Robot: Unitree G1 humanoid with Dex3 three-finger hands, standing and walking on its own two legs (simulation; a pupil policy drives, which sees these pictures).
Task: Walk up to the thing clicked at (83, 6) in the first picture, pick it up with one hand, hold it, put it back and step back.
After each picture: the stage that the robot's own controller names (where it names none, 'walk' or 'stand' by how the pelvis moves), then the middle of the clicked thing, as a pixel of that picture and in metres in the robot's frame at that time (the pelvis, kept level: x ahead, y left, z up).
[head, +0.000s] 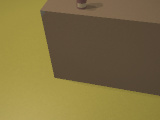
stand; out of the picture +1.00 +0.03 +0.02
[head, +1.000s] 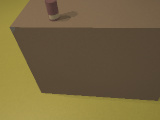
walk; (52, 9) +0.87 +0.23 +0.04
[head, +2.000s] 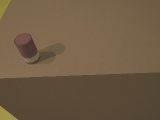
walk; (28, 49) +0.49 +0.25 +0.04
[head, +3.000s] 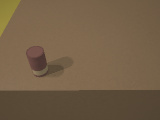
stand; (38, 62) +0.46 +0.20 +0.02
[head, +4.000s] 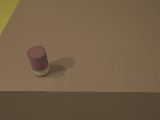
stand; (39, 62) +0.45 +0.19 +0.02
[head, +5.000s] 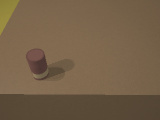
stand; (38, 65) +0.44 +0.19 +0.02
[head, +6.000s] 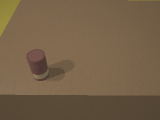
stand; (38, 65) +0.44 +0.19 +0.02
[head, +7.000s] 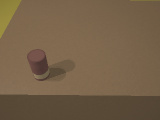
rise first; (39, 65) +0.44 +0.19 +0.02
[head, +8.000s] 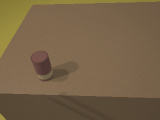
rise first; (42, 66) +0.44 +0.21 +0.02
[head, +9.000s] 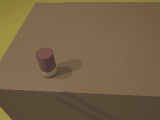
go down; (47, 63) +0.45 +0.20 +0.02
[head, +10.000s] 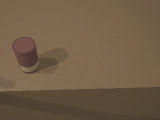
go down; (27, 56) +0.43 +0.18 +0.04
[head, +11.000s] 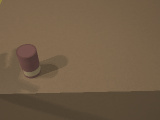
approach; (29, 61) +0.44 +0.19 +0.04
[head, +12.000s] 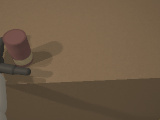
close; (19, 49) +0.44 +0.20 +0.07
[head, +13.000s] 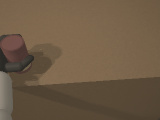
close; (17, 55) +0.42 +0.21 +0.07
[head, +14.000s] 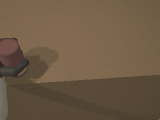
lift; (13, 59) +0.41 +0.22 +0.08
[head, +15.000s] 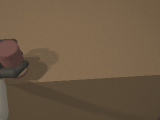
lift; (12, 60) +0.40 +0.22 +0.08
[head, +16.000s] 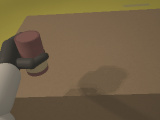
lift; (32, 54) +0.34 +0.16 +0.21
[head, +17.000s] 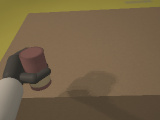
hold; (36, 69) +0.33 +0.16 +0.16
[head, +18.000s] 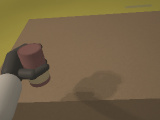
hold; (35, 65) +0.33 +0.16 +0.18
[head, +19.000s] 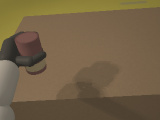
crouch; (32, 53) +0.37 +0.17 +0.19
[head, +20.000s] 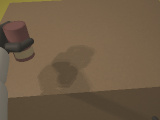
lower; (20, 41) +0.44 +0.20 +0.16
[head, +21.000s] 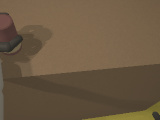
lower; (6, 36) +0.48 +0.21 +0.09
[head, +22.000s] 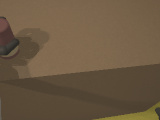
lower; (3, 39) +0.47 +0.22 +0.09
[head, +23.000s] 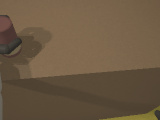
lower; (6, 38) +0.47 +0.22 +0.09
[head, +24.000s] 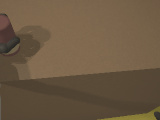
rest; (4, 37) +0.47 +0.22 +0.09
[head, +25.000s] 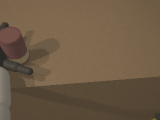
withdraw; (14, 47) +0.44 +0.20 +0.08
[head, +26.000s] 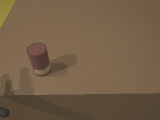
sink last; (39, 60) +0.43 +0.19 +0.06
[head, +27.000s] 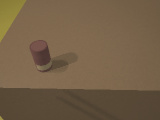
stand; (41, 56) +0.46 +0.21 +0.05
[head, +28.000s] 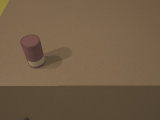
stand; (33, 52) +0.46 +0.21 +0.06
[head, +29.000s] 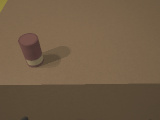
stand; (32, 51) +0.46 +0.21 +0.07
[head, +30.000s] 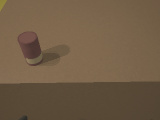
stand; (31, 49) +0.47 +0.21 +0.08
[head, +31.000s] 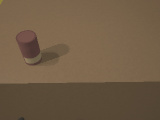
stand; (30, 48) +0.46 +0.21 +0.08
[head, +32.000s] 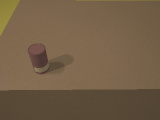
stand; (39, 59) +0.47 +0.20 +0.02
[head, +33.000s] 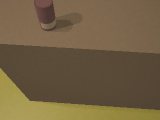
walk; (46, 14) +0.59 +0.17 +0.05
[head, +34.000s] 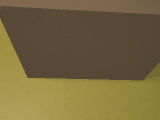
walk; out of the picture +0.84 +0.19 +0.03
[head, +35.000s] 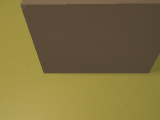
stand; out of the picture +1.06 +0.19 +0.04
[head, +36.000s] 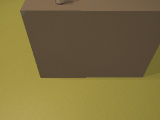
stand; out of the picture +1.08 +0.18 +0.02
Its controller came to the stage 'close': yes
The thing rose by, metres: 0.20
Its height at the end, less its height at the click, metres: +0.00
